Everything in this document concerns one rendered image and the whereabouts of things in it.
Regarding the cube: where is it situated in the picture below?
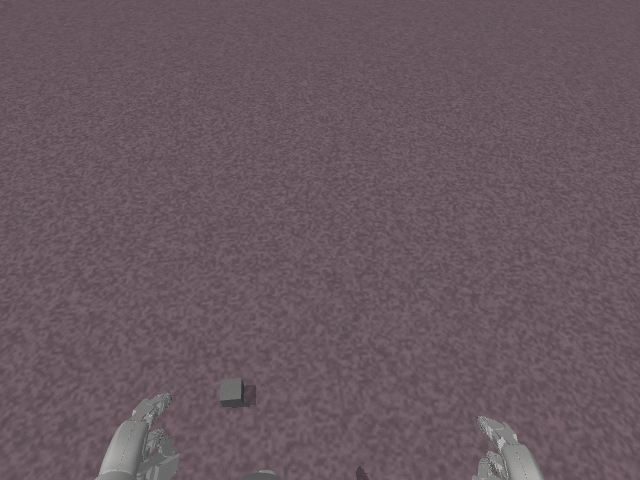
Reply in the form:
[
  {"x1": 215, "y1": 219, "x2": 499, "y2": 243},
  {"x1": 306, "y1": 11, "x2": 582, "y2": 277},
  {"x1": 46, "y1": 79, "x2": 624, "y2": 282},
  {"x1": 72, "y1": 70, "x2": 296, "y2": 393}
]
[{"x1": 219, "y1": 378, "x2": 244, "y2": 407}]

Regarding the left robot hand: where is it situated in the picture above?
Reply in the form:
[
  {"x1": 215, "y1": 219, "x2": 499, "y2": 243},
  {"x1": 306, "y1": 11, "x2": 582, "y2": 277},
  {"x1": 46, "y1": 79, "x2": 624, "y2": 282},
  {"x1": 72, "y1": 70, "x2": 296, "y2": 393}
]
[{"x1": 98, "y1": 392, "x2": 180, "y2": 480}]

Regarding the right robot hand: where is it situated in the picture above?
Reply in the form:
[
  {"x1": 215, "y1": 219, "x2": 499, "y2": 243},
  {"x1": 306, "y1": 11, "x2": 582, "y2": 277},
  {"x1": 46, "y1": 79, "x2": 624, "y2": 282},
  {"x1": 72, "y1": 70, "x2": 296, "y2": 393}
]
[{"x1": 472, "y1": 416, "x2": 545, "y2": 480}]

